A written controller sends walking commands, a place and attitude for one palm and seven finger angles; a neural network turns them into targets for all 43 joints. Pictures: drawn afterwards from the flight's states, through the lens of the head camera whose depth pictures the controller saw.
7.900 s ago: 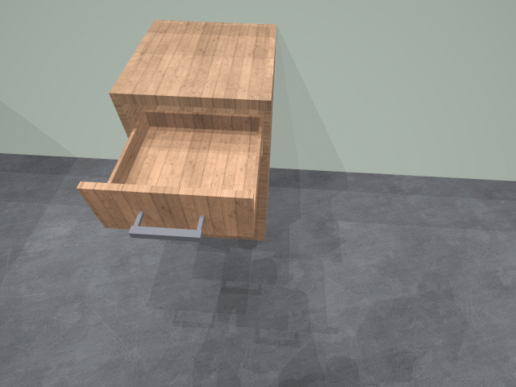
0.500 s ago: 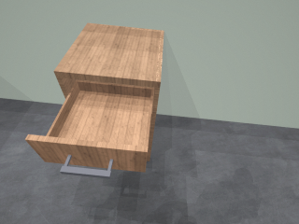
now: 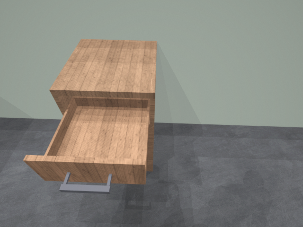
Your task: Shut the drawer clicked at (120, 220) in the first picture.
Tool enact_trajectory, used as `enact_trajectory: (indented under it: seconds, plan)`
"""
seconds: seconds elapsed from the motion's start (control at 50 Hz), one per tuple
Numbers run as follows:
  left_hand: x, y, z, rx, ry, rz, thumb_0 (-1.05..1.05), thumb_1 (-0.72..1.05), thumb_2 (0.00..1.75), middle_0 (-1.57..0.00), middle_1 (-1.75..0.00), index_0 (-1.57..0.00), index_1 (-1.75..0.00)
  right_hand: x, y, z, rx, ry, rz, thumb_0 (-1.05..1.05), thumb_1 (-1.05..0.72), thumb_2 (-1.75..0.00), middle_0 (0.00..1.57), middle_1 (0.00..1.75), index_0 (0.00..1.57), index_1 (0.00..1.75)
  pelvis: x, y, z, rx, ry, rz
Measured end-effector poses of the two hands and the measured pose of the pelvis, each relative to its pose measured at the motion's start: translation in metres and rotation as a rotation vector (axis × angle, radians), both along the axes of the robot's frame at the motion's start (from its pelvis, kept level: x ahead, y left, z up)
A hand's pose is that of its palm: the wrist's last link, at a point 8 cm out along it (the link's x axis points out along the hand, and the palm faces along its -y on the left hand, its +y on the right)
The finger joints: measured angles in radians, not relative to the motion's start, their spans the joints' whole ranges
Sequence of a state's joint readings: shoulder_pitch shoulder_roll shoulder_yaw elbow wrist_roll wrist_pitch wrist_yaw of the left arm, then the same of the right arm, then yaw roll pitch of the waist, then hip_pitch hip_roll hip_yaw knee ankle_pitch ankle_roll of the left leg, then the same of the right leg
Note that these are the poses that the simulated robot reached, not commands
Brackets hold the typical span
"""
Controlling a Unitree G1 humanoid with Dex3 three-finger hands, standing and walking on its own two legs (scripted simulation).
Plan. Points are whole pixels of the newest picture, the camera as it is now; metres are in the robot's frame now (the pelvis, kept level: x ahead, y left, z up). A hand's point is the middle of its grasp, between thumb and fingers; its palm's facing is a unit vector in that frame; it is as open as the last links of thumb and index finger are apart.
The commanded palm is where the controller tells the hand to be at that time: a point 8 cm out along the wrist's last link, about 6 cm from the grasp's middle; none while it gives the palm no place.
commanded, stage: come to a stop and stand still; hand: left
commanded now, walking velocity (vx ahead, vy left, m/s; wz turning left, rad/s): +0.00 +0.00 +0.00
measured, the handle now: (87, 182) +0.28 +0.24 -0.15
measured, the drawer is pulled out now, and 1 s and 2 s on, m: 0.30 0.30 0.30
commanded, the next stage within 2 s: look again from close up in 0.96 s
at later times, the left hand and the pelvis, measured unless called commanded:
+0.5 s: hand out of the picture +0.01 +0.19 -0.18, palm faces +0.01 -0.98 -0.20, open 7.3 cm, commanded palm none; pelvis +0.01 +0.02 -0.01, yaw -1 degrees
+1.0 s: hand out of the picture +0.00 +0.20 -0.18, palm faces +0.00 -0.99 -0.17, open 7.3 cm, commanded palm none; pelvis +0.01 +0.04 +0.00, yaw -1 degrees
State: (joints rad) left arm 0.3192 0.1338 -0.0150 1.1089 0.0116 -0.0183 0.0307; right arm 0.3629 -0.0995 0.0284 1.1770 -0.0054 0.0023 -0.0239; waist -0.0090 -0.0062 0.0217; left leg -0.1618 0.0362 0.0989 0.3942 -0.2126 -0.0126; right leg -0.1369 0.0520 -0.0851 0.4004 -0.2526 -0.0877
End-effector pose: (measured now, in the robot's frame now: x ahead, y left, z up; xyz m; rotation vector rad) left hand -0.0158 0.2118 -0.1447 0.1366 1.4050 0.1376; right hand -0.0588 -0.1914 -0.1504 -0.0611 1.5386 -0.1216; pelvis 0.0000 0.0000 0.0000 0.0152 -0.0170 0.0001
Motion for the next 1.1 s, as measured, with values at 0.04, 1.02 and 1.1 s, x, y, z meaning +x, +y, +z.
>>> enact_trajectory:
  seconds: [0.04,1.02,1.1]
  plan:
    - [-0.009,-0.007,0.0,-0.014,0.024,0.008,0.01,0.93,0.9,-0.2,-0.3,-0.2,-0.3,-0.001,0.0,0.0,0.001,0.011,0.0,0.0,-0.91,-0.9,0.19,0.29,0.2,0.3,0.0,-0.001,0.0,0.0,0.0,0.001]
    - [0.014,0.041,-0.006,-0.009,-0.022,-0.016,0.0,0.91,0.9,-0.2,-0.3,-0.2,-0.3,0.052,0.022,0.003,-0.064,-0.137,0.038,0.0,-0.91,-0.9,0.2,0.29,0.2,0.3,0.008,0.042,-0.003,-0.014,-0.004,-0.018]
    - [0.008,0.039,-0.006,-0.018,-0.011,-0.013,0.0,0.91,0.9,-0.2,-0.3,-0.2,-0.3,0.05,0.023,0.004,-0.063,-0.134,0.039,0.0,-0.91,-0.9,0.2,0.29,0.2,0.3,0.006,0.043,-0.002,-0.014,-0.004,-0.017]
